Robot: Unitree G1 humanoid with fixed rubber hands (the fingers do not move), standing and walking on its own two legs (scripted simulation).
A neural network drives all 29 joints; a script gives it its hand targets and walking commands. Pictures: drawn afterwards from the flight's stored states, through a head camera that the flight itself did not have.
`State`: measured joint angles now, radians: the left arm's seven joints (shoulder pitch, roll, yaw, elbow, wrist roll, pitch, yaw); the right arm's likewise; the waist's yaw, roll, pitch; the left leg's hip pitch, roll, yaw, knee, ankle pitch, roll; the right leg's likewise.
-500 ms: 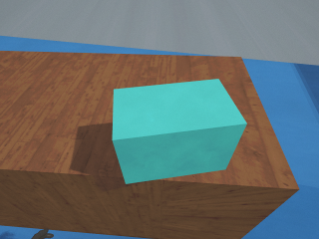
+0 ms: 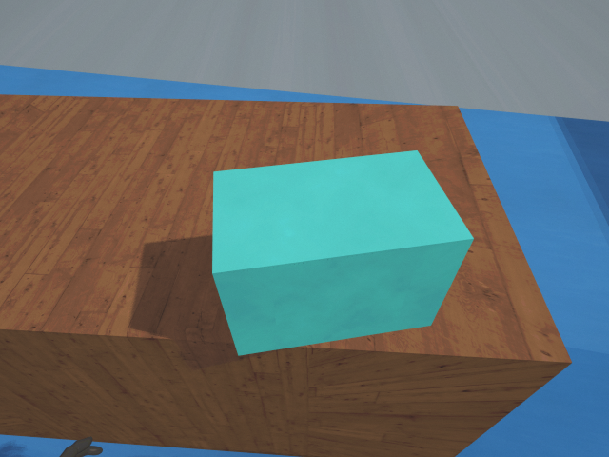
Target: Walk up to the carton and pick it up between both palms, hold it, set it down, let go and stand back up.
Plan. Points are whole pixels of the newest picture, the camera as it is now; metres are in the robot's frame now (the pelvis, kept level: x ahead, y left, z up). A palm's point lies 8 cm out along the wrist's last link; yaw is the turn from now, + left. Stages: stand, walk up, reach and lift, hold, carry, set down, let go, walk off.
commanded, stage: reach and lift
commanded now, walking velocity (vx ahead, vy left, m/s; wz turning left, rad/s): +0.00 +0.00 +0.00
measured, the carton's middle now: (328, 252) +0.39 -0.01 +0.06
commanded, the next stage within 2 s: none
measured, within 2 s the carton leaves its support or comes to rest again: neither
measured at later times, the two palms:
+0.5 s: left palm (102, 409) +0.20 +0.28 -0.02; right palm out of the picture +0.13 -0.35 -0.02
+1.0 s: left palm (114, 407) +0.19 +0.24 +0.03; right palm out of the picture +0.17 -0.32 +0.04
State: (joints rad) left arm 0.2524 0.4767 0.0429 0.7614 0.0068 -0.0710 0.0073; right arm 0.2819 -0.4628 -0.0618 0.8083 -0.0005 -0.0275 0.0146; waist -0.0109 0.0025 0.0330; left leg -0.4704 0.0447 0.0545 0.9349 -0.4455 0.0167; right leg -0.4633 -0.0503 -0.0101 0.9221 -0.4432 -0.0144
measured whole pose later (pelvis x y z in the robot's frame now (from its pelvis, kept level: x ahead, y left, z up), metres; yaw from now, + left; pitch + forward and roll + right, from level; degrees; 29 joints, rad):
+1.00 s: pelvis -0.01 -0.01 +0.04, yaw +0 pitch -9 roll +0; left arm 0.14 0.27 0.03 0.26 0.01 0.28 0.10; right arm 0.17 -0.42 -0.14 0.58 0.02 -0.10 0.20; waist 0.02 -0.03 0.05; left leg -0.17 0.04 0.05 0.58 -0.26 0.00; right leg -0.17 -0.04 -0.02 0.58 -0.27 -0.01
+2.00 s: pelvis +0.02 -0.03 +0.05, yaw +0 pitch -5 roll +1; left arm 0.18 0.23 0.05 -0.10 -0.13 0.28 0.14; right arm 0.16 -0.40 -0.09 0.18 0.26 0.04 0.15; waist 0.03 -0.03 0.03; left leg -0.13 0.04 0.05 0.44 -0.22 -0.03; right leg -0.16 -0.03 -0.02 0.50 -0.26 -0.01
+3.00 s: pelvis +0.02 -0.03 +0.05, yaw +0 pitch -2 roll +1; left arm -0.46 0.26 0.18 0.12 -0.15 0.63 0.13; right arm -0.56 -0.49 -0.06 0.51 0.31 0.30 0.13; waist 0.06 -0.01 0.03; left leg -0.18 0.04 0.05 0.44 -0.22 -0.03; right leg -0.20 -0.03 -0.02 0.50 -0.25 -0.01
